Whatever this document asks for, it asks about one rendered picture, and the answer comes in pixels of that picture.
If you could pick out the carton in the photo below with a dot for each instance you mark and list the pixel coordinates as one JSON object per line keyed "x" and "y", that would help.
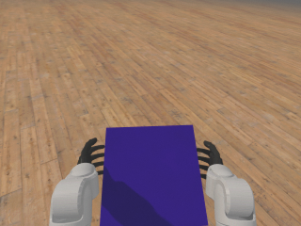
{"x": 151, "y": 177}

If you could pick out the right robot hand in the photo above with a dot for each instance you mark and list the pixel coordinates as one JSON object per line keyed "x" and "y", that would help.
{"x": 214, "y": 155}

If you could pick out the left robot forearm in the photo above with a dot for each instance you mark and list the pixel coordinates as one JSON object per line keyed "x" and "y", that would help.
{"x": 71, "y": 202}

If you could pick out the right robot forearm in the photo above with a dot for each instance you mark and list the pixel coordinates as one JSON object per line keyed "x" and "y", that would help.
{"x": 234, "y": 203}

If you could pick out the left robot hand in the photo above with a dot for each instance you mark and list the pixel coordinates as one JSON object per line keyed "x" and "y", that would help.
{"x": 86, "y": 156}

